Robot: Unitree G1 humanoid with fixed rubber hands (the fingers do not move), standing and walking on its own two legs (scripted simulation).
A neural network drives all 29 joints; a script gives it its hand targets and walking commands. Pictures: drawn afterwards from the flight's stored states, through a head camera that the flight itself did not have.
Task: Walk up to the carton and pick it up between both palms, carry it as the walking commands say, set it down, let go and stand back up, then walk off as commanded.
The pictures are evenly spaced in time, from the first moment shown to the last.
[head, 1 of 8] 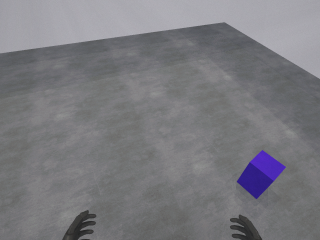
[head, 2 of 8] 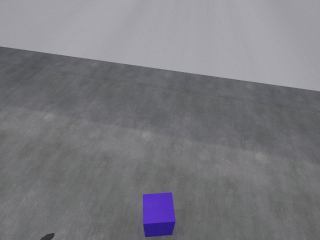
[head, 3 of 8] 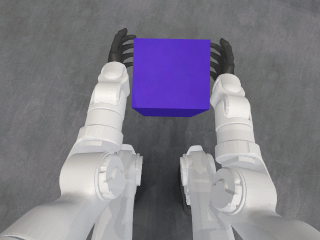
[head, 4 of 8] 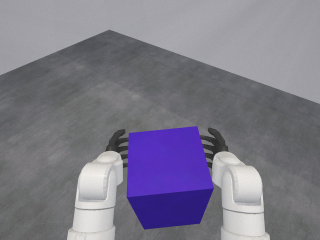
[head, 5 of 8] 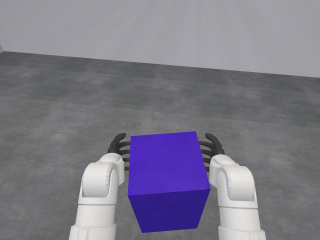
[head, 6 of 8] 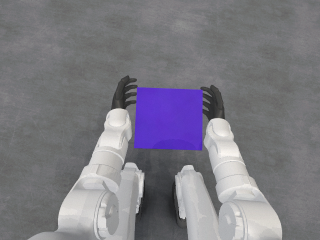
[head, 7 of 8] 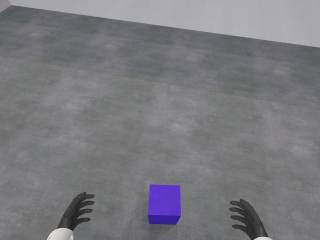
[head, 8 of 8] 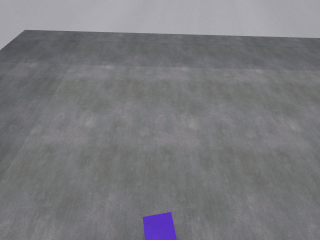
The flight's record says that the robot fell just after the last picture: no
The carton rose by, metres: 0.67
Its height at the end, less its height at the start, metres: +0.00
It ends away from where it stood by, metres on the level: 1.29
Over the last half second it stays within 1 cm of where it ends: yes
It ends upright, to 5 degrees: yes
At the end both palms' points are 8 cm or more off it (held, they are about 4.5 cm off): yes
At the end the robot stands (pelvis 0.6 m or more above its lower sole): yes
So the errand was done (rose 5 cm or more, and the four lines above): yes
